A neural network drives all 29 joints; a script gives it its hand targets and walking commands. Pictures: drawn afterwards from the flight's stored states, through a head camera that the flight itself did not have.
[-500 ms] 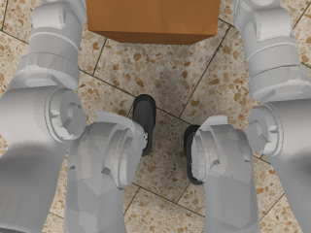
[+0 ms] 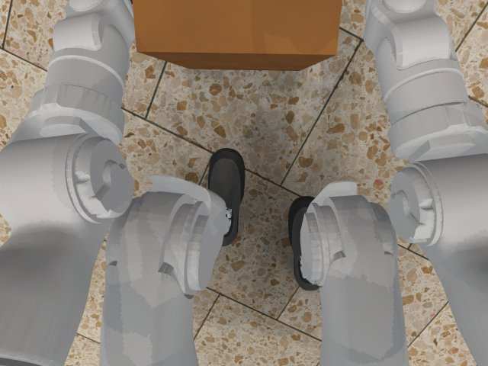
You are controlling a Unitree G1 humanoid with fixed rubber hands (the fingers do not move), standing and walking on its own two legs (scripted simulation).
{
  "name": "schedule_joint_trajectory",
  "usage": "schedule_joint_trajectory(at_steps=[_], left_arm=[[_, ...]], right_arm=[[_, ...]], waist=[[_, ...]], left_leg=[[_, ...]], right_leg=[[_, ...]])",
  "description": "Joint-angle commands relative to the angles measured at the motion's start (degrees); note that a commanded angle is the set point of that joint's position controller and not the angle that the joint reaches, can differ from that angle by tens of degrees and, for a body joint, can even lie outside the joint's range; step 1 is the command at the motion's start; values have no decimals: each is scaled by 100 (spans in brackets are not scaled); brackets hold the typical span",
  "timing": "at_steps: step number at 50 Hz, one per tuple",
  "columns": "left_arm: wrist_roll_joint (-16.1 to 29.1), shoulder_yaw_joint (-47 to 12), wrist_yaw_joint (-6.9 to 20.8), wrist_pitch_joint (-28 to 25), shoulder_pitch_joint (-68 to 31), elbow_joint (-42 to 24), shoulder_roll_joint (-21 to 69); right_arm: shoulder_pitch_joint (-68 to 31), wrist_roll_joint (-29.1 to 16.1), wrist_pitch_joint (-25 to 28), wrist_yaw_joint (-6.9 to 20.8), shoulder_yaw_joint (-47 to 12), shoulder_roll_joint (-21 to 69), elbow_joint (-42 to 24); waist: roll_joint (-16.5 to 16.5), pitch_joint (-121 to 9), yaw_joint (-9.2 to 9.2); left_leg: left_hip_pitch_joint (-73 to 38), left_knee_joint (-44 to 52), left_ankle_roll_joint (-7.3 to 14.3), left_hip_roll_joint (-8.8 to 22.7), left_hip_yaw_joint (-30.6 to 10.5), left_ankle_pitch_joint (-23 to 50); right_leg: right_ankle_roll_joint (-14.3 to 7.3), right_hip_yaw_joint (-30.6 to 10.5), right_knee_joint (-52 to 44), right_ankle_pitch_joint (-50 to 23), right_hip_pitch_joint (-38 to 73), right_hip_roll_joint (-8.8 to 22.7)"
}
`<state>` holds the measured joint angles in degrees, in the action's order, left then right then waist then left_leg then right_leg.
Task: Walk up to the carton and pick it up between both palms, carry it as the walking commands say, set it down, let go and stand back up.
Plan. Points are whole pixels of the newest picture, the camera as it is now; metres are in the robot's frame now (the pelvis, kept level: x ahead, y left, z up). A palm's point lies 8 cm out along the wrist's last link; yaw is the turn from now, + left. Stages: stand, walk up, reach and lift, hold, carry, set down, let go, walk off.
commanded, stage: set down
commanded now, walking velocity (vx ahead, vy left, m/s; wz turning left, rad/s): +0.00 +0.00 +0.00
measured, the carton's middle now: out of the picture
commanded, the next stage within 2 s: let go in 1.70 s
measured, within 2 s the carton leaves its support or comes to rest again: neither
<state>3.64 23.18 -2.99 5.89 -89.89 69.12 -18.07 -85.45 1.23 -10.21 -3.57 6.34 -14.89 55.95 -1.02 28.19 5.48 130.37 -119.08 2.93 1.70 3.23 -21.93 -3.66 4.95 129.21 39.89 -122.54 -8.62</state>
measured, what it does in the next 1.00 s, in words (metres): rises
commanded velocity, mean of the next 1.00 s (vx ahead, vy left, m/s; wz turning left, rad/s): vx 0.00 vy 0.00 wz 0.00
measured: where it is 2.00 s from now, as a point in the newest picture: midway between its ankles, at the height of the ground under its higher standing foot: (266, 235)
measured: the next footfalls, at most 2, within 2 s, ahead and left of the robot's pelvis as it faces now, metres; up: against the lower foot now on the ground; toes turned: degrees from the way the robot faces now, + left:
none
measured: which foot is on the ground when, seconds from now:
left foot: down 0.00-1.00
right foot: down 0.00-1.00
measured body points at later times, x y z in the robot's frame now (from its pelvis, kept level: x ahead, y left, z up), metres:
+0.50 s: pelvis +0.00 +0.00 +0.00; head +0.38 +0.01 +0.22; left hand +0.55 +0.25 -0.17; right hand +0.58 -0.09 -0.19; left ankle +0.17 +0.11 -0.34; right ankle +0.08 -0.08 -0.34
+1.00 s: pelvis +0.00 +0.01 +0.09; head +0.36 +0.05 +0.34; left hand +0.55 +0.27 -0.02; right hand +0.61 -0.08 -0.03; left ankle +0.17 +0.11 -0.34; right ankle +0.08 -0.08 -0.34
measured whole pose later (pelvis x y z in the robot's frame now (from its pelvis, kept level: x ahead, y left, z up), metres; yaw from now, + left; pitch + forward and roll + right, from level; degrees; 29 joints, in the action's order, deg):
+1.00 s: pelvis +0.00 +0.01 +0.09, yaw +2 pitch +28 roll -2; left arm 10.8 13.7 -9.7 21.7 -80.6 38.7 -20.2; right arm -86.3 -4.5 -21.2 -6.1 8.5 -20.1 45.2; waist -1.0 30.0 4.9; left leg 110.4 -104.5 2.9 -2.6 2.0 -21.9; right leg -2.6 3.4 112.8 39.9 -101.0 -6.1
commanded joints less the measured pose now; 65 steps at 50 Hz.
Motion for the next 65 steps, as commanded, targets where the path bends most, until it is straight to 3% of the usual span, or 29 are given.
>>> schedule_joint_trajectory(at_steps=[1,4,8,11,15,17,20,22,23,26,29,30,31,32,34,35,39,40,42,46,49,52,53,54,55,56,58,63,65], left_arm=[[320,-373,-284,-366,-761,-107,-171],[435,-532,-355,-411,-907,-168,-267],[369,-385,-390,-434,-973,-84,-588],[485,-434,-404,-410,-976,-48,-643],[537,-374,-415,-438,-898,-223,-867],[612,-394,-420,-420,-1003,-606,-929],[753,-481,-495,-351,-944,-1473,-1026],[957,-645,-502,-153,-824,-1642,-948],[1021,-667,-514,-74,-722,-1737,-941],[881,-663,-549,198,-464,-2010,-839],[815,-646,-608,446,-507,-2574,-847],[745,-642,-638,535,-414,-2965,-830],[838,-748,-646,654,-390,-2965,-674],[803,-844,-641,779,-355,-2946,-635],[701,-851,-688,974,-336,-3519,-753],[763,-883,-714,1090,-494,-3752,-814],[732,-980,-763,1445,-350,-3760,-650],[704,-939,-761,1443,-272,-4095,-697],[776,-1056,-748,1478,-197,-3875,-521],[703,-1119,-734,1540,-282,-3947,-445],[649,-1049,-742,1584,-206,-4182,-478],[611,-1054,-702,1673,-41,-4215,-507],[679,-1052,-706,1692,72,-4251,-419],[684,-975,-711,1705,-18,-4615,-505],[682,-993,-720,1748,5,-4655,-523],[696,-998,-697,1822,112,-4605,-532],[674,-1039,-662,1864,275,-4404,-467],[628,-952,-682,1916,216,-5153,-578],[634,-948,-662,1992,565,-4642,-497]], right_arm=[[-2590,-512,358,-203,-576,-857,-45],[-2548,-541,366,-293,-605,-976,209],[-2728,-653,389,-303,-658,-1155,45],[-2645,-568,395,-356,-471,-1477,101],[-2566,-721,357,-313,-576,-1540,15],[-2794,-672,388,-349,-388,-1707,-642],[-2838,-871,315,-451,-455,-1762,-1551],[-2919,-1099,149,-482,-786,-1499,-1809],[-2751,-1006,79,-517,-701,-1481,-1704],[-2493,-944,-122,-570,-528,-1431,-1892],[-2511,-728,-309,-608,-276,-1551,-2338],[-2255,-625,-391,-636,-120,-1614,-2441],[-2198,-595,-481,-618,-197,-1591,-2365],[-2035,-561,-607,-591,-144,-1581,-2082],[-1990,-513,-760,-567,103,-1707,-2503],[-2078,-404,-829,-592,164,-1916,-2737],[-1782,-318,-1079,-440,191,-1927,-2227],[-1848,-339,-1075,-405,268,-1955,-2588],[-1714,-311,-1063,-339,229,-1997,-2398],[-1607,-385,-1056,-177,451,-2119,-2103],[-1587,-332,-1050,-75,405,-2165,-2251],[-1419,-403,-1110,-10,409,-2193,-2182],[-1389,-314,-1079,5,482,-2311,-2367],[-1490,-443,-1103,36,312,-2243,-2708],[-1403,-435,-1120,36,384,-2355,-2676],[-1406,-481,-1172,61,272,-2277,-2756],[-1259,-487,-1185,51,339,-2300,-2607],[-1190,-511,-1205,118,416,-2445,-2989],[-1001,-372,-1218,123,449,-2433,-2710]], waist=[[739,-6898,232],[737,-6879,75],[658,-6933,243],[719,-7111,77],[691,-7396,263],[830,-7939,182],[827,-9814,309],[1001,-10351,438],[1133,-10409,355],[930,-10624,396],[963,-10985,226],[668,-11327,151],[837,-11326,63],[679,-11119,-24],[412,-11351,-51],[530,-11625,-216],[462,-11345,-259],[387,-11419,-208],[501,-11593,-353],[47,-11504,-474],[259,-11896,-436],[87,-12106,-355],[152,-12243,-462],[297,-12804,-343],[277,-12908,-452],[291,-12921,-281],[186,-12521,-401],[180,-13129,-355],[228,-12582,-437]], left_leg=[[-4503,-140,-271,-306,-596,1485],[-4382,-123,-291,-291,-591,1364],[-4473,-129,-285,-206,-629,1563],[-4435,-124,-272,-201,-637,1503],[-4601,-139,-225,-147,-578,1618],[-4772,-132,-177,-185,-604,1762],[-5806,-18,-165,-247,-528,2414],[-6060,172,-83,-273,-452,2349],[-5996,248,-81,-324,-418,2243],[-6391,491,-60,-340,-412,2108],[-6839,697,-86,-421,-420,1944],[-7070,746,-131,-446,-405,2086],[-7124,876,-120,-477,-403,1870],[-7252,989,-136,-493,-415,1661],[-7631,1205,-170,-499,-502,1638],[-7823,1253,-189,-533,-503,1634],[-8007,1758,-209,-584,-635,1376],[-8101,1875,-225,-583,-619,1546],[-8228,1903,-230,-601,-651,1827],[-8910,2353,-314,-576,-767,1747],[-9185,2595,-311,-601,-803,1984],[-9668,2915,-373,-631,-750,2281],[-9767,2925,-372,-640,-770,2578],[-10028,3006,-342,-627,-762,2808],[-10274,3054,-334,-631,-784,2923],[-10346,3167,-336,-649,-760,3027],[-10246,3346,-305,-591,-733,2916],[-11100,3782,-299,-621,-805,3582],[-11110,4031,-304,-607,-843,3482]], right_leg=[[341,-1068,-1629,-1453,1585,562],[362,-1075,-1707,-1367,1480,571],[413,-1127,-1700,-1470,1328,596],[398,-1081,-1681,-1463,1467,618],[412,-1119,-1647,-1552,1535,631],[412,-1031,-1598,-1752,1762,607],[454,-902,-1604,-2480,2886,524],[468,-892,-1749,-2658,3631,511],[450,-856,-1793,-2582,3824,472],[420,-808,-2029,-2289,3804,424],[413,-712,-2244,-2058,3959,385],[356,-752,-2305,-2269,4080,359],[336,-698,-2415,-2021,4122,356],[321,-667,-2532,-1777,3898,345],[262,-638,-2652,-1760,3846,310],[244,-611,-2762,-1793,4045,296],[210,-591,-3169,-1531,3820,265],[217,-615,-3267,-1731,3979,281],[240,-585,-3365,-1963,4078,261],[169,-477,-3722,-1761,3659,211],[195,-448,-3959,-1990,4080,184],[236,-396,-4304,-2054,4222,157],[219,-408,-4344,-2288,4337,140],[255,-414,-4437,-2485,4660,124],[254,-408,-4556,-2543,4735,110],[286,-404,-4634,-2546,4757,118],[267,-473,-4921,-2474,4854,150],[304,-457,-5288,-2967,5373,114],[315,-443,-5586,-2821,5366,151]])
